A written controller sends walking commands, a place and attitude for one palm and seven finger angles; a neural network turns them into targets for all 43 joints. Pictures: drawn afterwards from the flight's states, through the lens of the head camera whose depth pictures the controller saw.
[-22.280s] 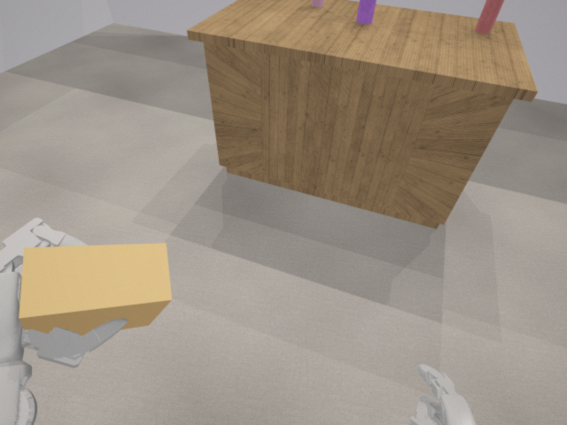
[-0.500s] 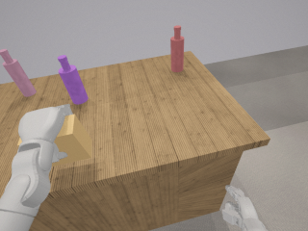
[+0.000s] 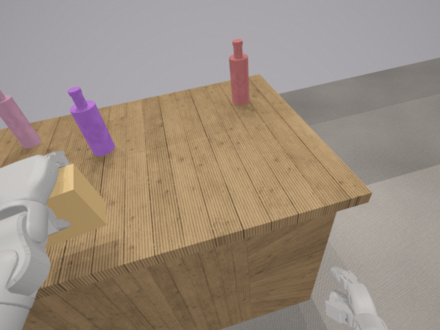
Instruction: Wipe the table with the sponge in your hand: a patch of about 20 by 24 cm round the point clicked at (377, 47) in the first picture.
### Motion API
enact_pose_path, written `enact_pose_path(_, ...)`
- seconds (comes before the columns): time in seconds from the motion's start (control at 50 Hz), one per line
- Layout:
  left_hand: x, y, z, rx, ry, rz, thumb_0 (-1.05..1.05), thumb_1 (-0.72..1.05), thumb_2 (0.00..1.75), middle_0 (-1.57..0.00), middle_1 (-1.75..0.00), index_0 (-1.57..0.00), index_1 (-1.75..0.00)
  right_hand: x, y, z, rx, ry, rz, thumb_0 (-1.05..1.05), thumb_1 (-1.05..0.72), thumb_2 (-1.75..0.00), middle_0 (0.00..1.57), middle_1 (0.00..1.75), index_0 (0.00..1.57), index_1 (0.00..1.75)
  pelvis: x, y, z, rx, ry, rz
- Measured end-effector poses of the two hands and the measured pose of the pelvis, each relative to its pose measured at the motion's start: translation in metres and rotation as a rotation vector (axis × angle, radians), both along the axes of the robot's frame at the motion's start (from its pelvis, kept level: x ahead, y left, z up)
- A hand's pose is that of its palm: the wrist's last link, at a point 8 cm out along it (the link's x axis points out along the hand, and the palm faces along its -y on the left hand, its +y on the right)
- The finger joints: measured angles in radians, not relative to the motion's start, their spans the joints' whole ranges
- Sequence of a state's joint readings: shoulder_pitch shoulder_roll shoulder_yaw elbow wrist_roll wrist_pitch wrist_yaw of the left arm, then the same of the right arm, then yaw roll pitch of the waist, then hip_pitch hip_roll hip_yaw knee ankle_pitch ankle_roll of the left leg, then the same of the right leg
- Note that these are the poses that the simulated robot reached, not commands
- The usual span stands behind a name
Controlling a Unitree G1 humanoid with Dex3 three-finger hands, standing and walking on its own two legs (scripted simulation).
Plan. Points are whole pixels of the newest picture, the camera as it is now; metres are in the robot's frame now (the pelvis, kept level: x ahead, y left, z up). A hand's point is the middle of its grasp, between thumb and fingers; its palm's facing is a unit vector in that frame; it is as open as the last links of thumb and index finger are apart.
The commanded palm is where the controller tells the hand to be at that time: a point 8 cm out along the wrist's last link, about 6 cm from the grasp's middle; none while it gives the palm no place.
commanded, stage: lower the sponge onto the table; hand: left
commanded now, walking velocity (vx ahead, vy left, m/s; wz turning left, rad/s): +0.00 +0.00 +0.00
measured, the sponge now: (62, 213) +0.25 +0.34 +0.11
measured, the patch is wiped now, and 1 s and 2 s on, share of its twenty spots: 0.00 0.05 0.15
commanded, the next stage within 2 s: wipe forward along the first lane in 1.34 s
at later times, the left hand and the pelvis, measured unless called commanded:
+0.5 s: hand (55, 216) +0.23 +0.34 +0.13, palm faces +0.04 -0.07 -1.00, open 10.0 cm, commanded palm +0.20 +0.31 +0.19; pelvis -0.01 +0.01 +0.00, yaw +1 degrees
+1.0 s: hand (73, 232) +0.22 +0.31 +0.10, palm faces +0.00 -0.07 -1.00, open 10.0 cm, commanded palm +0.20 +0.31 +0.16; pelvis -0.01 +0.02 +0.00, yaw +1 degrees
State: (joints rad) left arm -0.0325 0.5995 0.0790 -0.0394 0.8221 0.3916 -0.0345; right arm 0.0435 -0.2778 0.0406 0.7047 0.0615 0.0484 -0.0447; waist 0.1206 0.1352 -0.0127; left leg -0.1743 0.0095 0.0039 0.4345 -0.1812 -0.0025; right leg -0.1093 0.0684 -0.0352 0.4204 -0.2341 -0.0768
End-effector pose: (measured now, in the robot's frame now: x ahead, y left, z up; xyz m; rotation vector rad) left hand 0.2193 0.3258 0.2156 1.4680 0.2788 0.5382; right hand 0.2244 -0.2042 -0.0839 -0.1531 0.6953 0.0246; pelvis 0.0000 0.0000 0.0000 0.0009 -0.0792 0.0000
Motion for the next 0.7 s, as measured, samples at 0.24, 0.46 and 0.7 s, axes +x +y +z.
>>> enact_pose_path(0.24, -0.012, -0.046, -0.058, -0.052, 0.218, -0.269, 0.0, -0.49, 1.05, -0.75, -1.34, -0.75, -1.34, 0.005, 0.006, 0.009, -0.057, -0.067, 0.018, 0.01, -0.9, -0.9, 0.2, 0.3, 0.19, 0.3, -0.007, 0.003, -0.002, -0.004, -0.014, 0.022)
enact_pose_path(0.46, -0.004, 0.006, -0.021, -0.025, 0.059, -0.01, 0.0, -0.49, 1.05, -0.75, -1.34, -0.75, -1.34, -0.007, 0.015, 0.002, 0.002, -0.013, 0.005, 0.01, -0.9, -0.9, 0.21, 0.3, 0.2, 0.3, -0.009, 0.009, 0.0, -0.006, 0.003, 0.009)
enact_pose_path(0.7, -0.014, -0.024, -0.048, -0.014, 0.122, -0.249, 0.0, -0.49, 1.05, -0.75, -1.34, -0.75, -1.34, -0.011, 0.02, 0.001, -0.051, -0.017, 0.014, 0.01, -0.9, -0.9, 0.2, 0.3, 0.19, 0.3, -0.008, 0.019, -0.001, -0.011, -0.006, 0.02)
